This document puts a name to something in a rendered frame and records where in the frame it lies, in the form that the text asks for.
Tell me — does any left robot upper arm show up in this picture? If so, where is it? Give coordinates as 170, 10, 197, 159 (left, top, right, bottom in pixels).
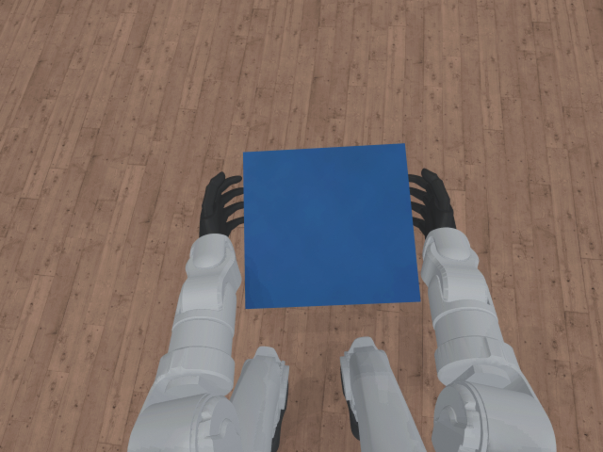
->
128, 393, 243, 452

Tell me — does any robot left hand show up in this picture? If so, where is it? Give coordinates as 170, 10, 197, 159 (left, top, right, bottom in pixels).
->
199, 171, 244, 238

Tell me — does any carton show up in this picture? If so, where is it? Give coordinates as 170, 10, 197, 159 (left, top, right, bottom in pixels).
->
243, 143, 420, 309

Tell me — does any robot thigh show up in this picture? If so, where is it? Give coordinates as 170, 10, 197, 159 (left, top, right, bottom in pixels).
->
230, 355, 289, 452
340, 346, 427, 452

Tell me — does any right robot thigh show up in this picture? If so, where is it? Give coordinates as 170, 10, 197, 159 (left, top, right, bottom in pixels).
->
340, 346, 427, 452

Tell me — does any left robot thigh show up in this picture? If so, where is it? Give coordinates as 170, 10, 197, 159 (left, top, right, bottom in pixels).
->
230, 355, 289, 452

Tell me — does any left robot forearm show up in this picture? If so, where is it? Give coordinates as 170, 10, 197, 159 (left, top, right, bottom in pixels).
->
127, 234, 242, 452

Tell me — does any right robot forearm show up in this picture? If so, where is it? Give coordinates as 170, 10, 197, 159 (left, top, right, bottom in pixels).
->
420, 228, 557, 452

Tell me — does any robot right hand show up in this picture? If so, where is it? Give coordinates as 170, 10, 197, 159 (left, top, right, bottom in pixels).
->
408, 169, 456, 240

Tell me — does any right robot upper arm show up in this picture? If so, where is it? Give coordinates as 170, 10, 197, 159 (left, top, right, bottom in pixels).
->
432, 380, 556, 452

